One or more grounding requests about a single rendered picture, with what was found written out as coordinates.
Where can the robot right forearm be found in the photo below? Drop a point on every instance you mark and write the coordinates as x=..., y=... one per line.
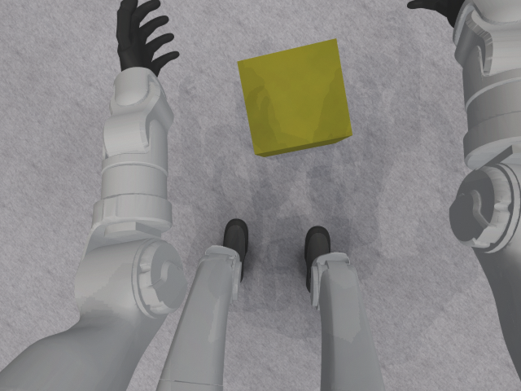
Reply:
x=487, y=36

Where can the left robot hand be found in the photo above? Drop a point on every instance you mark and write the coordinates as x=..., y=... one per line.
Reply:
x=132, y=48

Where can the right robot hand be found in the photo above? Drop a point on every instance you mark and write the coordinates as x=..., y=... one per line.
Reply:
x=448, y=8

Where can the right robot foot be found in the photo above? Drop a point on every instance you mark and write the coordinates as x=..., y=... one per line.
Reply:
x=317, y=243

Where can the robot left upper arm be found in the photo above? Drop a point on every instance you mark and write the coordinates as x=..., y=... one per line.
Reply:
x=124, y=292

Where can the robot left forearm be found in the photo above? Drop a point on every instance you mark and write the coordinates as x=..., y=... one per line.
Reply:
x=134, y=203

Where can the robot right upper arm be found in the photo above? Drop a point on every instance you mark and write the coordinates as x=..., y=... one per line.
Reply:
x=486, y=215

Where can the right robot thigh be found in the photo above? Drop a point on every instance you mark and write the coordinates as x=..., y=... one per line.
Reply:
x=349, y=358

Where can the carton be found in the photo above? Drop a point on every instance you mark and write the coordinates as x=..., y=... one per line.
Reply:
x=295, y=99

